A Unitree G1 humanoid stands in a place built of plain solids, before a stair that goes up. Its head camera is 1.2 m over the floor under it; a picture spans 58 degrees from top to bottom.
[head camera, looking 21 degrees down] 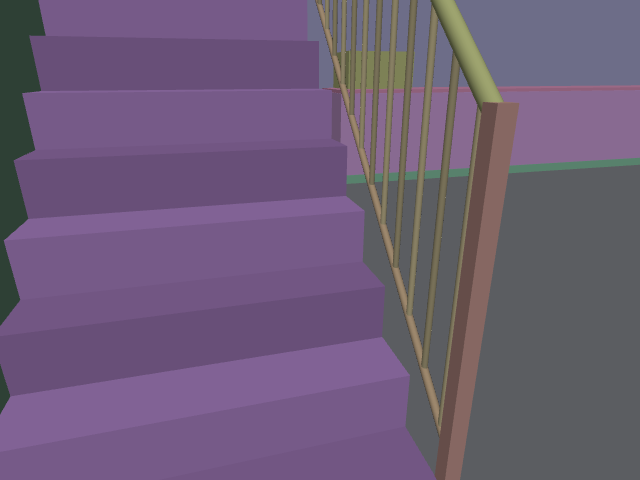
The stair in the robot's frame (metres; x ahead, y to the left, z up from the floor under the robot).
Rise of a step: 0.19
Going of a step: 0.20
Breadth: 1.09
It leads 15 degrees to the left of straight ahead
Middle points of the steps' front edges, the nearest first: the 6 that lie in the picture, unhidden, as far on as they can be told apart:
0.89 0.26 0.38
1.09 0.32 0.57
1.29 0.37 0.76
1.48 0.42 0.95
1.68 0.48 1.14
1.88 0.53 1.33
